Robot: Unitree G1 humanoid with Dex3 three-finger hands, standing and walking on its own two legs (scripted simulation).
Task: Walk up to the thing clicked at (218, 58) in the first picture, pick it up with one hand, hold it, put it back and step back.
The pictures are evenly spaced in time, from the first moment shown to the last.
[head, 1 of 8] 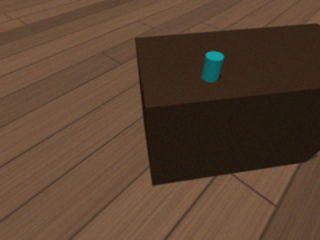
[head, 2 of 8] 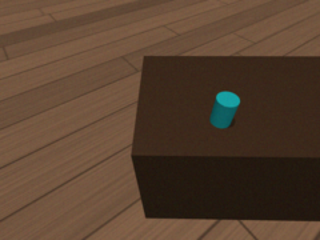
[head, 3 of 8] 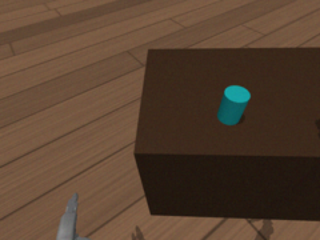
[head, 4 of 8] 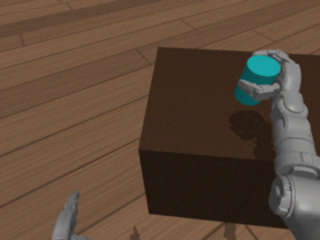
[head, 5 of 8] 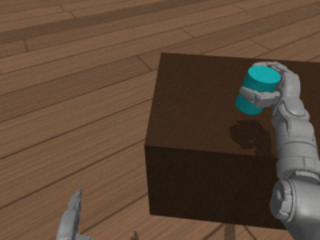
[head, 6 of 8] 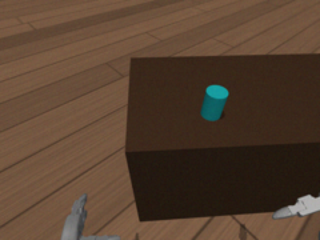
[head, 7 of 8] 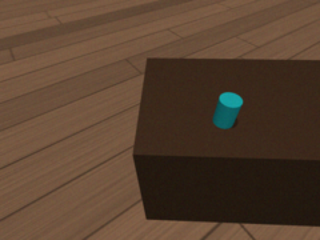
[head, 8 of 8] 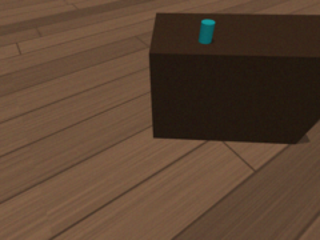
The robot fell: no
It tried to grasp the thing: yes
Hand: right
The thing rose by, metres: 0.25
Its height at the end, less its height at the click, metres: +0.00
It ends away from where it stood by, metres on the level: 0.01
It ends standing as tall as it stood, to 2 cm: yes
